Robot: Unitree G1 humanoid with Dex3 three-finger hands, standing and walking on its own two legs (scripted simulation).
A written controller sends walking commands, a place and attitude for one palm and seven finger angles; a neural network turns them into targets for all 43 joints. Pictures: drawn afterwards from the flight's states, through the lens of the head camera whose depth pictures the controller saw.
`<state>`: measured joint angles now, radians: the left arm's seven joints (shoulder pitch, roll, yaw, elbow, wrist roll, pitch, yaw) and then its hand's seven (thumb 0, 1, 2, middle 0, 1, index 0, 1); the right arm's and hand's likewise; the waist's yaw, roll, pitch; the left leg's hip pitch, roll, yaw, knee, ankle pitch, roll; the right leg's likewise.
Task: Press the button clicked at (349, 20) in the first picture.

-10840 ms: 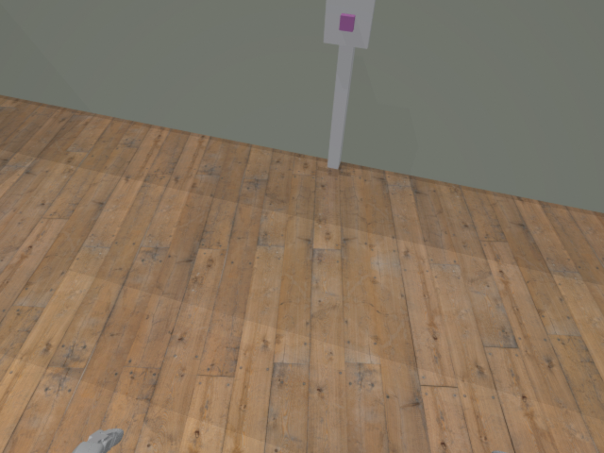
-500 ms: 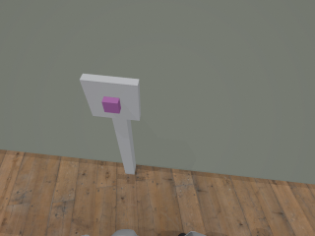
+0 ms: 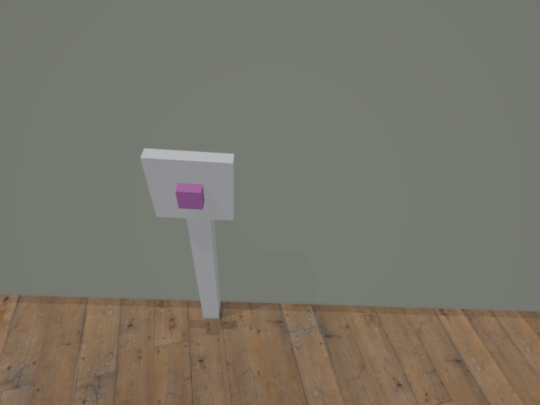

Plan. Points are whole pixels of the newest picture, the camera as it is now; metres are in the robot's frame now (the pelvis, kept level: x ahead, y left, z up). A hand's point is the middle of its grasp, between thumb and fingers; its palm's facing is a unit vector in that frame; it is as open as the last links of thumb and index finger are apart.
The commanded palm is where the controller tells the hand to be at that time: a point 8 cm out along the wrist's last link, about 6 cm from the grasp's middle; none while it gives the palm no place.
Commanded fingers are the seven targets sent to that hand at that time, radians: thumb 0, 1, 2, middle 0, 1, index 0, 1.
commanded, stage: come to a stop and stand still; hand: left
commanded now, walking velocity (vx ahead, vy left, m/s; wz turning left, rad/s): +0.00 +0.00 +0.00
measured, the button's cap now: (190, 195) +0.53 +0.18 -0.04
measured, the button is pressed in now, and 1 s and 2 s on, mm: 0 0 0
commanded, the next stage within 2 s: look again from close up in 0.58 s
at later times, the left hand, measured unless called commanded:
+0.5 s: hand out of the picture -0.04 +0.08 -0.19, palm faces +0.06 -0.99 -0.13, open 7.4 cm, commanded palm none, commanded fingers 0.00 0.90 0.90 -0.20 -0.30 -0.20 -0.30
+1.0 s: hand out of the picture +0.01 +0.15 -0.18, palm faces +0.04 -0.97 -0.25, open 7.4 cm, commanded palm none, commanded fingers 0.00 0.90 0.90 -0.20 -0.30 -0.20 -0.30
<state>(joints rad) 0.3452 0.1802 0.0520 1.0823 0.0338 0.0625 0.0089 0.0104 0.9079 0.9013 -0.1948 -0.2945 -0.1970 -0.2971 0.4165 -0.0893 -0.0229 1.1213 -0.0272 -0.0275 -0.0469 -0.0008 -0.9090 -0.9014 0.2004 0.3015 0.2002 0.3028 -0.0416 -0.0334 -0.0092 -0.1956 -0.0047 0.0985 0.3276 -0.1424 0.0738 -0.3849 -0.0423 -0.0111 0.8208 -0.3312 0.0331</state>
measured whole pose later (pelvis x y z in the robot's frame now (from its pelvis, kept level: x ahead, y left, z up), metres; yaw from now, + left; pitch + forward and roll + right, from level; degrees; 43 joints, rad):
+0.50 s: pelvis +0.00 -0.05 -0.01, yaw +0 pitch -2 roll +0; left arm 0.37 0.07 -0.01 1.12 0.01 -0.01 0.04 0.01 0.91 0.90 -0.20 -0.29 -0.20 -0.30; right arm 0.31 -0.10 -0.01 1.15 -0.02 -0.01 -0.03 0.00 -0.92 -0.90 0.20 0.30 0.20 0.30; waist 0.00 0.01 0.01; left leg -0.22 0.05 0.07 0.45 -0.19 -0.01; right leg -0.19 0.01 -0.03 0.44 -0.22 -0.02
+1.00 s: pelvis +0.00 -0.03 -0.02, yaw +1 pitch -1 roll +0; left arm 0.31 0.16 0.00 1.07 0.02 -0.01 0.04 0.01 0.91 0.90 -0.20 -0.29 -0.20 -0.30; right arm 0.34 -0.14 0.01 1.07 -0.02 -0.01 -0.02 0.01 -0.92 -0.90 0.20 0.30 0.20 0.30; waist -0.01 0.04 -0.01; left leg -0.26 0.00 0.06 0.52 -0.25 0.03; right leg -0.24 -0.03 -0.02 0.54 -0.28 0.01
